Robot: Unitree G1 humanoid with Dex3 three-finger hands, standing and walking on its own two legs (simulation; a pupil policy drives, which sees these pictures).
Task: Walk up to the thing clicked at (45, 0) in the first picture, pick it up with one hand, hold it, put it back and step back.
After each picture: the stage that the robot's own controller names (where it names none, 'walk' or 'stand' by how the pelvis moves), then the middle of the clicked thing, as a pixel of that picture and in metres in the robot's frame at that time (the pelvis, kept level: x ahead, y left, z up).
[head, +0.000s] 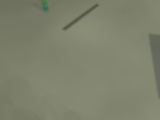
stand; (44, 3) +2.03 +0.49 -0.66
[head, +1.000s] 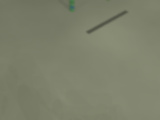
walk; (72, 2) +1.95 +0.17 -0.63
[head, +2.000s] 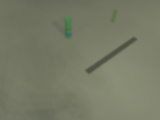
walk; (68, 28) +1.33 +0.13 -0.64
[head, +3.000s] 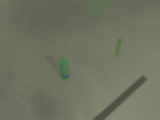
walk; (64, 69) +0.85 +0.13 -0.65
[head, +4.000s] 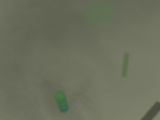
walk; (62, 103) +0.52 +0.17 -0.62
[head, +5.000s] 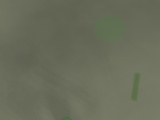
stand; out of the picture +0.38 +0.12 -0.64
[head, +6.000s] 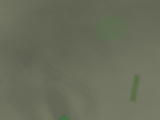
stand; out of the picture +0.38 +0.12 -0.65
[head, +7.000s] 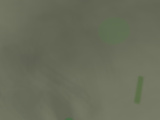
stand; out of the picture +0.38 +0.12 -0.66
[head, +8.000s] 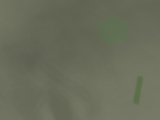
stand; out of the picture +0.36 +0.12 -0.66
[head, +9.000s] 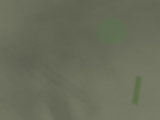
stand; out of the picture +0.36 +0.13 -0.66
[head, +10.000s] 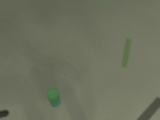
go down; (54, 98) +0.40 +0.13 -0.55
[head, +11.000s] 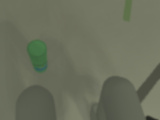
go down; (39, 58) +0.46 +0.14 -0.27
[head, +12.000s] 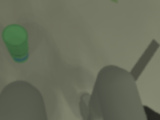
close in; (18, 47) +0.46 +0.16 -0.22
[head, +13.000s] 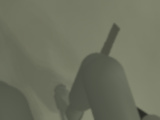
close; out of the picture +0.46 +0.19 -0.17
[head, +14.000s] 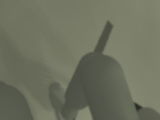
lift; out of the picture +0.44 +0.20 -0.17
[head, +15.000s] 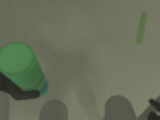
lift; (29, 76) +0.33 +0.16 +0.03
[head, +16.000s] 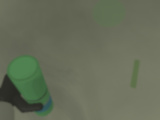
hold; (35, 91) +0.29 +0.16 +0.04
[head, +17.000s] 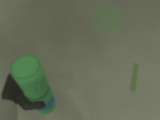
hold; (37, 89) +0.30 +0.15 +0.05
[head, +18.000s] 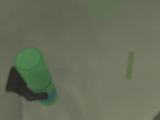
crouch; (40, 81) +0.33 +0.14 +0.02
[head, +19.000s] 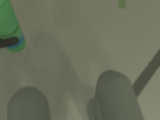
lower; (5, 26) +0.49 +0.16 -0.03
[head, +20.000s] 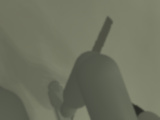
lower; out of the picture +0.45 +0.23 -0.18
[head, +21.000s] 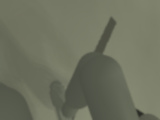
lower; out of the picture +0.45 +0.22 -0.18
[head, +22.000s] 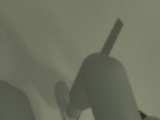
lower; out of the picture +0.44 +0.21 -0.17
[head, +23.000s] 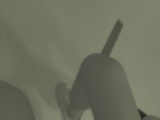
lower; out of the picture +0.44 +0.21 -0.16
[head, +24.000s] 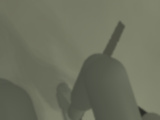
loosen; out of the picture +0.42 +0.19 -0.17
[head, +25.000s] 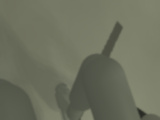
withdraw; out of the picture +0.43 +0.19 -0.18
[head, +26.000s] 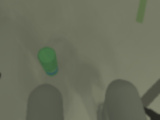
walk; (49, 63) +0.43 +0.14 -0.30
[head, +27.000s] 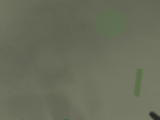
stand; out of the picture +0.35 +0.11 -0.59
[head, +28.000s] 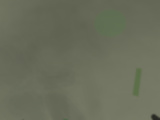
stand; out of the picture +0.35 +0.12 -0.60
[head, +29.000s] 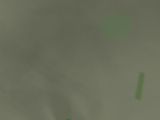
stand; out of the picture +0.35 +0.10 -0.63
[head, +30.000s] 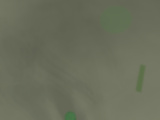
walk; out of the picture +0.38 +0.11 -0.65
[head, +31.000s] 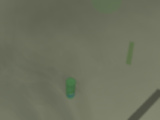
walk; (70, 89) +0.56 +0.05 -0.64
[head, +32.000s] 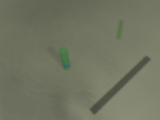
walk; (65, 59) +0.87 +0.20 -0.63
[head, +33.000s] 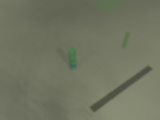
stand; (72, 59) +1.01 +0.10 -0.64
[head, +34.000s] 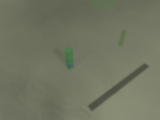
stand; (69, 59) +1.01 +0.12 -0.66
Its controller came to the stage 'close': yes
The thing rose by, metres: 0.69
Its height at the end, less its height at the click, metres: +0.00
